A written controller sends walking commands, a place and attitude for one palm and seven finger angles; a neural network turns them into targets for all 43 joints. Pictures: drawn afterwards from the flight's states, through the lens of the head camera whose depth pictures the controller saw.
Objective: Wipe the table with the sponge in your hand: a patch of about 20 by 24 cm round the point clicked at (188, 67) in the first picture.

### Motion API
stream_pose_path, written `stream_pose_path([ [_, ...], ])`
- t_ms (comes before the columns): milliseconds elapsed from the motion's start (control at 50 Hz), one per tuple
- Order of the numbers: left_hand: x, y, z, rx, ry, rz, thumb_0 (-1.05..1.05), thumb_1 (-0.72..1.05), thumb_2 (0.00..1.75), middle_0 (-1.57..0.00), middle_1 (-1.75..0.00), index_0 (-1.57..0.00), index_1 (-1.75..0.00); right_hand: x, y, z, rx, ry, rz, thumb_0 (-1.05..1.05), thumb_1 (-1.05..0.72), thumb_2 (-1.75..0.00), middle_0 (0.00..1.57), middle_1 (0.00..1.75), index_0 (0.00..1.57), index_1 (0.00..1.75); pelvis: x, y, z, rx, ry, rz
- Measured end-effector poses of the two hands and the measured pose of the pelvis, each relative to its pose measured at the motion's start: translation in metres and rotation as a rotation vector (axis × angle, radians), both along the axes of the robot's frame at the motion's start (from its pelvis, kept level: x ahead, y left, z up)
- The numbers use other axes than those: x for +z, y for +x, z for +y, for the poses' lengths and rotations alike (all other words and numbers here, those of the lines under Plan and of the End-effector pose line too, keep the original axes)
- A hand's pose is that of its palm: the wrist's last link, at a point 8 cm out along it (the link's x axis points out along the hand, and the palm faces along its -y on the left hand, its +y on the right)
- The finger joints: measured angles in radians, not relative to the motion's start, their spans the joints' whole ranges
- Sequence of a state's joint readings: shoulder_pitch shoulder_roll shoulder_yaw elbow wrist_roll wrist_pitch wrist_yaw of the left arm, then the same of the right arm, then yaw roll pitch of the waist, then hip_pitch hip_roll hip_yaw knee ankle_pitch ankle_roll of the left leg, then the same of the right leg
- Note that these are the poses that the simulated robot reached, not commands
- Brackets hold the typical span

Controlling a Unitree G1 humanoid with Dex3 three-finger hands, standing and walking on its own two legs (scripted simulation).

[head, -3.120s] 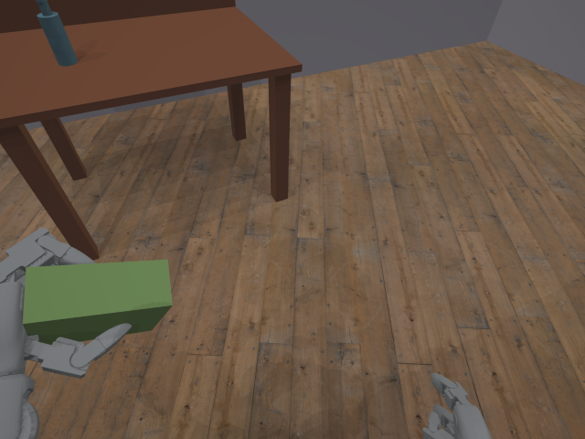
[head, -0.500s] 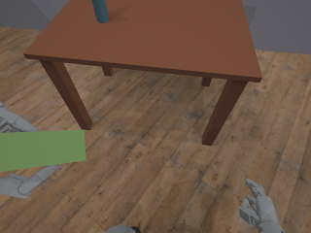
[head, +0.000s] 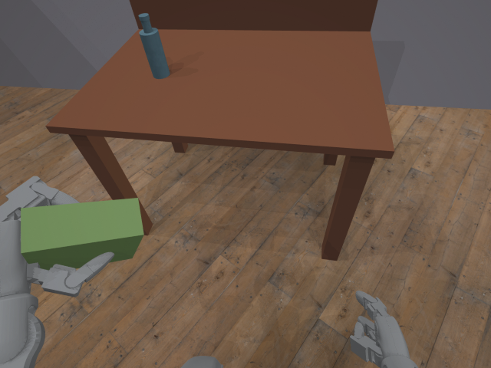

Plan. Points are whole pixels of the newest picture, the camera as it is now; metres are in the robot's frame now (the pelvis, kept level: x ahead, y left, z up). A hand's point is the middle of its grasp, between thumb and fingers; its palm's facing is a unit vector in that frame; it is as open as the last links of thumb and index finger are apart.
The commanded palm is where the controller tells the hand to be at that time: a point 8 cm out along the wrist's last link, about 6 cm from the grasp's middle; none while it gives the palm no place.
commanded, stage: turn to face it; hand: left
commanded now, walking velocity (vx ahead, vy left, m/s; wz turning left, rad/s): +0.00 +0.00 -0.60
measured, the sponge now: (103, 235) +0.24 +0.21 +0.16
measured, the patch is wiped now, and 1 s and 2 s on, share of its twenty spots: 0.00 0.00 0.00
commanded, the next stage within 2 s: take the last steps up to it in 0.74 s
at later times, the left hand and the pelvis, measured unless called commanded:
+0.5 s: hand (115, 252) +0.21 +0.17 +0.17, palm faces +0.14 -0.89 -0.44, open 9.4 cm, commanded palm +0.17 +0.22 +0.18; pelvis -0.06 +0.00 +0.00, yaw -16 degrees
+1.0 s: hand (190, 280) +0.18 +0.07 +0.18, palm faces -0.07 -0.87 -0.50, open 9.4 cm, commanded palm +0.15 +0.14 +0.18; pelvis -0.12 -0.04 +0.00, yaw -27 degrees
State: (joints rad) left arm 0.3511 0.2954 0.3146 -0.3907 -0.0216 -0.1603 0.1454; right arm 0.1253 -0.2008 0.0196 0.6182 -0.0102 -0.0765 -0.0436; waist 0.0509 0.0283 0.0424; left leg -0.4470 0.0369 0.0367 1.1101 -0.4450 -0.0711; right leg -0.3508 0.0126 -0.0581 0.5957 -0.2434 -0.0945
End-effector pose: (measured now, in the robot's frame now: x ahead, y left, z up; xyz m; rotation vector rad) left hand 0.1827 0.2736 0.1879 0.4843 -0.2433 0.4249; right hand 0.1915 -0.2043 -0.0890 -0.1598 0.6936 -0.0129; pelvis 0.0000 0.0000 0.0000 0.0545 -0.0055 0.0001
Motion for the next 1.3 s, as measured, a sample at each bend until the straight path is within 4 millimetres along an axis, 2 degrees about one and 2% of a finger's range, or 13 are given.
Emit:
stream_pose_path([
  [120,0.012,0.018,-0.037,-0.197,0.070,0.014,0.00,-0.44,1.02,-0.82,-1.36,-0.82,-1.36,0.019,-0.037,-0.061,-0.164,-0.073,0.018,0.01,-0.90,-0.90,0.20,0.30,0.20,0.30,0.007,-0.007,-0.011,-0.074,0.003,0.030],
  [220,0.024,0.014,-0.047,-0.274,0.113,-0.026,0.00,-0.44,1.02,-0.82,-1.36,-0.82,-1.36,0.025,-0.079,-0.093,-0.259,-0.128,0.074,0.01,-0.90,-0.90,0.19,0.30,0.20,0.30,0.008,-0.016,-0.015,-0.140,-0.001,0.046],
  [300,0.017,0.010,-0.044,-0.282,0.081,-0.033,0.00,-0.44,1.02,-0.82,-1.36,-0.82,-1.36,0.027,-0.109,-0.097,-0.301,-0.138,0.112,0.01,-0.90,-0.90,0.19,0.30,0.20,0.30,0.007,-0.027,-0.013,-0.181,-0.003,0.047],
  [420,0.000,0.003,-0.048,-0.338,0.011,-0.033,0.00,-0.44,1.02,-0.82,-1.36,-0.82,-1.36,0.023,-0.146,-0.077,-0.319,-0.126,0.122,0.01,-0.90,-0.90,0.19,0.30,0.20,0.30,0.002,-0.049,-0.004,-0.233,-0.013,0.030],
  [540,0.006,-0.002,-0.062,-0.377,0.072,-0.019,0.00,-0.44,1.02,-0.82,-1.36,-0.82,-1.36,0.010,-0.175,-0.050,-0.361,-0.013,0.090,0.01,-0.90,-0.90,0.20,0.30,0.20,0.30,0.002,-0.063,-0.007,-0.320,-0.042,0.011],
  [620,0.006,0.000,-0.085,-0.391,0.085,-0.012,0.00,-0.44,1.02,-0.82,-1.36,-0.82,-1.36,-0.005,-0.194,-0.046,-0.384,0.061,0.084,0.01,-0.90,-0.90,0.20,0.30,0.20,0.30,-0.001,-0.073,-0.018,-0.379,-0.063,0.013],
  [700,-0.003,0.007,-0.126,-0.450,0.088,-0.022,0.00,-0.44,1.02,-0.82,-1.36,-0.82,-1.36,-0.024,-0.219,-0.062,-0.406,0.081,0.100,0.01,-0.90,-0.90,0.20,0.30,0.20,0.30,-0.011,-0.091,-0.035,-0.390,-0.083,0.004],
  [780,-0.007,0.006,-0.158,-0.548,0.060,0.016,0.00,-0.44,1.01,-0.83,-1.35,-0.82,-1.36,-0.020,-0.250,-0.092,-0.490,0.034,0.155,0.01,-0.90,-0.90,0.20,0.30,0.20,0.30,-0.004,-0.104,-0.039,-0.426,-0.046,0.019],
  [920,0.009,-0.010,-0.167,-0.672,0.155,0.002,0.00,-0.44,1.01,-0.83,-1.35,-0.82,-1.35,0.012,-0.294,-0.131,-0.626,-0.108,0.155,0.01,-0.90,-0.90,0.20,0.30,0.20,0.30,0.002,-0.115,-0.040,-0.467,-0.038,0.048],
  [1020,0.013,-0.019,-0.144,-0.624,0.114,-0.084,0.00,-0.44,1.01,-0.83,-1.35,-0.83,-1.35,0.025,-0.307,-0.135,-0.655,-0.175,0.140,0.01,-0.90,-0.90,0.19,0.30,0.20,0.30,0.000,-0.114,-0.038,-0.468,-0.047,0.024],
  [1120,0.007,-0.021,-0.130,-0.510,0.051,-0.060,0.00,-0.44,1.01,-0.83,-1.35,-0.83,-1.35,0.025,-0.300,-0.123,-0.631,-0.132,0.098,0.01,-0.90,-0.90,0.19,0.30,0.20,0.30,0.008,-0.108,-0.043,-0.450,-0.076,0.029],
  [1200,0.001,-0.023,-0.140,-0.481,0.014,-0.030,0.00,-0.44,1.01,-0.83,-1.35,-0.83,-1.35,0.013,-0.286,-0.113,-0.582,-0.066,0.085,0.01,-0.90,-0.90,0.19,0.30,0.20,0.30,0.008,-0.108,-0.052,-0.449,-0.071,0.024],
  [1300,-0.004,-0.024,-0.173,-0.517,0.060,-0.024,0.00,-0.44,1.01,-0.83,-1.35,-0.83,-1.35,-0.013,-0.268,-0.114,-0.520,0.003,0.071,0.01,-0.90,-0.90,0.20,0.30,0.20,0.30,-0.005,-0.115,-0.066,-0.432,-0.061,0.009],
])
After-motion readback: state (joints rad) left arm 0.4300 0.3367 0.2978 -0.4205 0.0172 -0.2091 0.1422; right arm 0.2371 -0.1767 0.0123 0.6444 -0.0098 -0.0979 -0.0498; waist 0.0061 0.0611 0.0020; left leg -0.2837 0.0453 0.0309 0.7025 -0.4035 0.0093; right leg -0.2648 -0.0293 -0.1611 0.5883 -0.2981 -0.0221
